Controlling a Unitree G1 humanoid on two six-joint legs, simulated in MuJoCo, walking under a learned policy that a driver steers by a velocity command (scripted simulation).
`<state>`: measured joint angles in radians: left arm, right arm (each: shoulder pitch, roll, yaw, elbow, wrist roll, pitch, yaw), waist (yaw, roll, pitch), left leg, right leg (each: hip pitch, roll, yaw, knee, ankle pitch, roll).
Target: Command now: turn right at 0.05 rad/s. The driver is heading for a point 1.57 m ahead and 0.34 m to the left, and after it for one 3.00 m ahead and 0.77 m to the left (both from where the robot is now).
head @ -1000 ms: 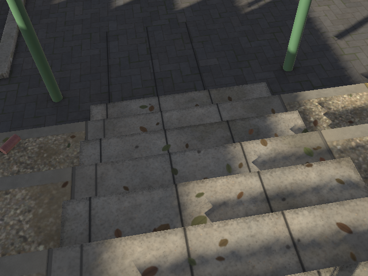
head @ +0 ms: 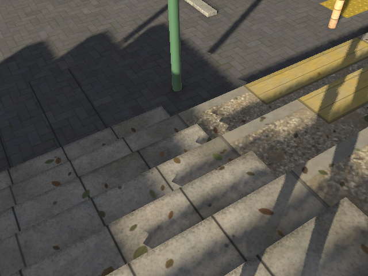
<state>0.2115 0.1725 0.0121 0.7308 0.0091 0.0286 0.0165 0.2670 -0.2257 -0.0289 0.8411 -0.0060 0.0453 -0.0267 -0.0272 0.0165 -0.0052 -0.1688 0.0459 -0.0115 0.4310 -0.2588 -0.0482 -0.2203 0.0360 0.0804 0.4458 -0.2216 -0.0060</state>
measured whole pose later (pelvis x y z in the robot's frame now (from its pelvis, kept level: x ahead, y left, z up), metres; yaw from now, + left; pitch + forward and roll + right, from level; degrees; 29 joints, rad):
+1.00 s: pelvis +0.00 +0.01 +0.00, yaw +0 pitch +0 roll +0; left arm 0.32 0.16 0.03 1.06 -0.01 0.00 0.04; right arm 0.38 -0.15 -0.04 1.08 0.01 0.05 -0.06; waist -0.01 -0.01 0.01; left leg -0.13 0.02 -0.01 0.36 -0.23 -0.03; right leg -0.19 0.01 0.09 0.39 -0.20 0.01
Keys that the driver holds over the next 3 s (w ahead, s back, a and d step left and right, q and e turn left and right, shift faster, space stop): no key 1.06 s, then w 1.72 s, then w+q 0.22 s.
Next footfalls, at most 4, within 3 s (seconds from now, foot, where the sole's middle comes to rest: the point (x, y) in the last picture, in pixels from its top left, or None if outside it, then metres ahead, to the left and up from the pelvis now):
1.80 right None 0.45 -0.12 -0.92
2.36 left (161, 270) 0.68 0.14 -1.07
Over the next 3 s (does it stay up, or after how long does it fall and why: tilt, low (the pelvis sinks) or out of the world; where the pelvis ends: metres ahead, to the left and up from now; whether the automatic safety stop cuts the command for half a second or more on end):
stays up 0.93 -0.03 -0.40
